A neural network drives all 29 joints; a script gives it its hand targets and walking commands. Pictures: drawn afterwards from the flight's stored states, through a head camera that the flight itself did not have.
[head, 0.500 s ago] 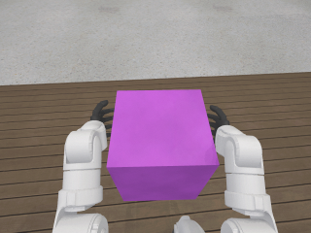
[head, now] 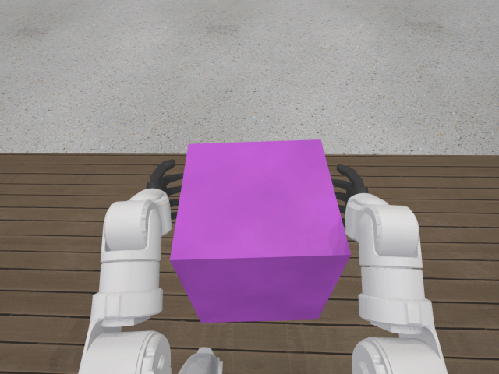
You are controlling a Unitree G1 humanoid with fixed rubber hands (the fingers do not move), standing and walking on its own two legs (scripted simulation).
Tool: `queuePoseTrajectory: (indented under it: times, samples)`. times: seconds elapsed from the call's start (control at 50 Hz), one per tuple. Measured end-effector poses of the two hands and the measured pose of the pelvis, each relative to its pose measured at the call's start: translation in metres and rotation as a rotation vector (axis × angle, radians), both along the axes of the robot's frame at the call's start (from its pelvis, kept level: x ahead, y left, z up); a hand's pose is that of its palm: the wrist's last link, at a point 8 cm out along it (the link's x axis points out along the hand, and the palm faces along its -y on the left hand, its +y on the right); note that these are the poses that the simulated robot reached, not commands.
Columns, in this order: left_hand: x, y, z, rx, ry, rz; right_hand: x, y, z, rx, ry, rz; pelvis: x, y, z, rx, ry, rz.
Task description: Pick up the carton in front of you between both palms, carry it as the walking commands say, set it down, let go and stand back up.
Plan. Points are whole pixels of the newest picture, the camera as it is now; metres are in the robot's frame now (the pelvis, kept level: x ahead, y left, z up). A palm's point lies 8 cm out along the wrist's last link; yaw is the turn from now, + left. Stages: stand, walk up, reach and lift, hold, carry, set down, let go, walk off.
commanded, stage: carry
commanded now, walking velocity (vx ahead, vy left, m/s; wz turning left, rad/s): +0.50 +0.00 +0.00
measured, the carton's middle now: (257, 237) +0.35 +0.02 +0.03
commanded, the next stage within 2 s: none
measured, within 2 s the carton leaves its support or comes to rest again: neither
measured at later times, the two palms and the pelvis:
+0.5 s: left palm (206, 115) +0.69 +0.16 +0.02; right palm (330, 125) +0.66 -0.14 +0.02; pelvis +0.32 +0.04 -0.06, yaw -2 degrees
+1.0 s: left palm (218, 67) +0.99 +0.17 -0.01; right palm (312, 67) +1.00 -0.13 -0.02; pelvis +0.64 +0.00 -0.12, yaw +1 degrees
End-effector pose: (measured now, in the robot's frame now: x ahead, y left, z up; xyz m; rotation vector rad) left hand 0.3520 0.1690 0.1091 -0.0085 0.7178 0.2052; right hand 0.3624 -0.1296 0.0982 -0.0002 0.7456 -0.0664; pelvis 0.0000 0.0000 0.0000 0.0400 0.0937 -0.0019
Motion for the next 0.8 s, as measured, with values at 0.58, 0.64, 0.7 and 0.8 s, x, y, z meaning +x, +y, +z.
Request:
queuePoseTrajectory:
  times: [0.58, 0.64, 0.7, 0.8]
  samples:
    - [0.386, -0.012, -0.083, -0.039, 0.006, -0.137, 0.348, -0.011, -0.069, -0.049, 0.006, -0.130, 0.375, 0.031, -0.064, -0.074, 0.000, -0.018]
    - [0.430, -0.016, -0.077, -0.039, -0.051, -0.131, 0.394, -0.016, -0.062, -0.052, -0.051, -0.122, 0.418, 0.025, -0.073, -0.062, -0.002, -0.008]
    - [0.478, -0.023, -0.075, -0.027, -0.102, -0.126, 0.445, -0.022, -0.063, -0.049, -0.102, -0.109, 0.468, 0.018, -0.092, -0.041, -0.014, 0.004]
    - [0.545, -0.019, -0.092, 0.026, -0.100, -0.081, 0.529, -0.019, -0.089, -0.024, -0.103, -0.043, 0.539, 0.009, -0.130, -0.043, -0.035, 0.006]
